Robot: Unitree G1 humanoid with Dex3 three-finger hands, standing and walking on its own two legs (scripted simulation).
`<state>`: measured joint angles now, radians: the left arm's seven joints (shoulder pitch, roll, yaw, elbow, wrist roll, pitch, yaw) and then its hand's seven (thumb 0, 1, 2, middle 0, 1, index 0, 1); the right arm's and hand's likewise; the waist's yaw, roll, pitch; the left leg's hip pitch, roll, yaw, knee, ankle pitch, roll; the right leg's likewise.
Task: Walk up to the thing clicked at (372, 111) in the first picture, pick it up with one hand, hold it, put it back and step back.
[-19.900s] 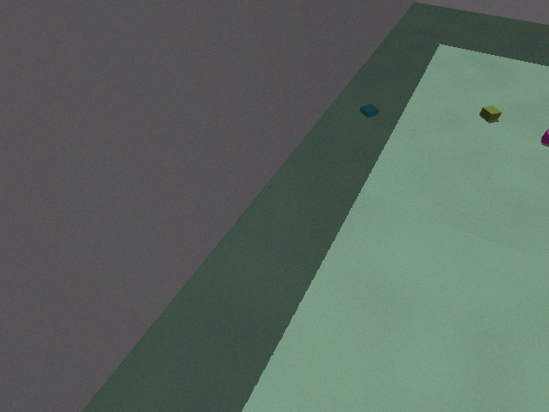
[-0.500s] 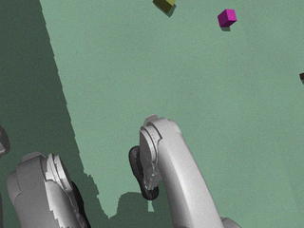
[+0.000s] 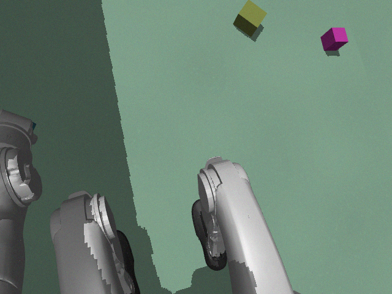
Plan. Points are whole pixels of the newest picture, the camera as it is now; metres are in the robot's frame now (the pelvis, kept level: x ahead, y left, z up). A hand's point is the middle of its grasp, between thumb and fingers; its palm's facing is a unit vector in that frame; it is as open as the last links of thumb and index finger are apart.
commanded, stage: lift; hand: left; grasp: from above
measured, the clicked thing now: (1, 134) +0.46 +0.31 -0.17
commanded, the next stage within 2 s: hold in 1.42 s
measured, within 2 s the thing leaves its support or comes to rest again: neither
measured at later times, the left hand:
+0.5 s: hand out of the picture +0.40 +0.29 +0.02, palm faces -0.17 -0.38 -0.91, open 11.4 cm
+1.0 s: hand out of the picture +0.38 +0.26 +0.23, palm faces -0.22 -0.39 -0.89, open 11.4 cm
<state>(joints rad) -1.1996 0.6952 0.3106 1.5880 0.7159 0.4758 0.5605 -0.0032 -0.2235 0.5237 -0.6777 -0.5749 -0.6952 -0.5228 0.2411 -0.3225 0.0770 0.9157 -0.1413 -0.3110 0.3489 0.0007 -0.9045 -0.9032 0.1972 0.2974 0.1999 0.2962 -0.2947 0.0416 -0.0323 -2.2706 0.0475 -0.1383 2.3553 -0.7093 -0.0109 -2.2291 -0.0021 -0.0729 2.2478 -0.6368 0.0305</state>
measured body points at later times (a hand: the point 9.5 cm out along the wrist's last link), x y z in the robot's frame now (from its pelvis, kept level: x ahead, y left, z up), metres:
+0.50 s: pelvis +0.00 -0.01 +0.11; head +0.16 +0.00 +0.53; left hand +0.41 +0.31 +0.08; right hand +0.09 -0.27 -0.02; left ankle +0.07 +0.13 -0.32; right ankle +0.11 -0.12 -0.32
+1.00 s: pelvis +0.05 -0.02 +0.31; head +0.14 -0.01 +0.75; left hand +0.39 +0.27 +0.28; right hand +0.18 -0.28 +0.18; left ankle +0.07 +0.13 -0.32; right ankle +0.11 -0.12 -0.32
